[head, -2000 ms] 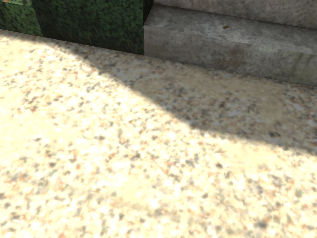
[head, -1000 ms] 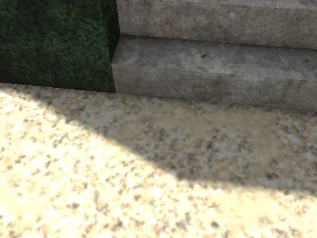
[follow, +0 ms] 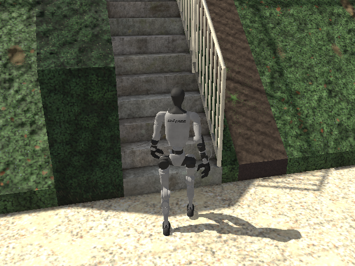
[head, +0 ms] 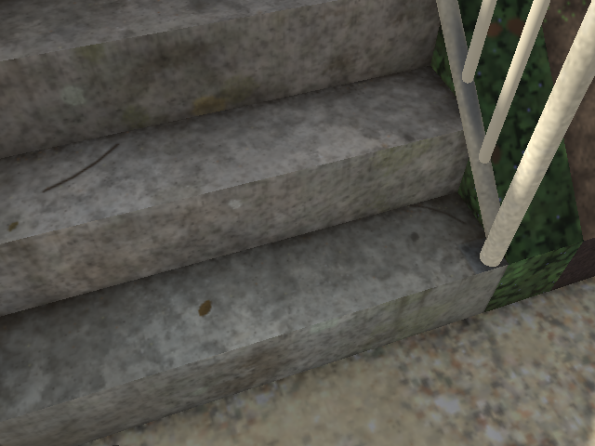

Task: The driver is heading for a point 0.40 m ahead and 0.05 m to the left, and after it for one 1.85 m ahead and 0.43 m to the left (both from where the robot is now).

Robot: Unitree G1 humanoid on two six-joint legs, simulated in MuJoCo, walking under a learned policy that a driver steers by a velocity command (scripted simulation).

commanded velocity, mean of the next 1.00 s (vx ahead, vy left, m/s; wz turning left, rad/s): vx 0.28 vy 0.00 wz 0.25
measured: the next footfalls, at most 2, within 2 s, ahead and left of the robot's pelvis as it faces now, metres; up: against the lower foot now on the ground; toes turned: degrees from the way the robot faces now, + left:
right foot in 0.08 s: +0.20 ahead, -0.11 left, +0.00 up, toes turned -3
left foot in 0.56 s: +0.38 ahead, +0.05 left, +0.00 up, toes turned +7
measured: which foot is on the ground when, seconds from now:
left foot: down 0.00-0.08, up 0.10-0.54, down 0.56-1.00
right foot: up 0.00-0.06, down 0.08-0.56, up 0.58-1.00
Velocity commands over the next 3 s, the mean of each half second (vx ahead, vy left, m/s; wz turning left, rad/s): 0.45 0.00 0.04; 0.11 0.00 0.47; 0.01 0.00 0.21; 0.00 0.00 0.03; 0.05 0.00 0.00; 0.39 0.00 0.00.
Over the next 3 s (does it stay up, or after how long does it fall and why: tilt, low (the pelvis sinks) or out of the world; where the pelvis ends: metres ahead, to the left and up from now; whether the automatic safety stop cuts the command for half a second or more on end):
stays up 0.36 -0.02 -0.01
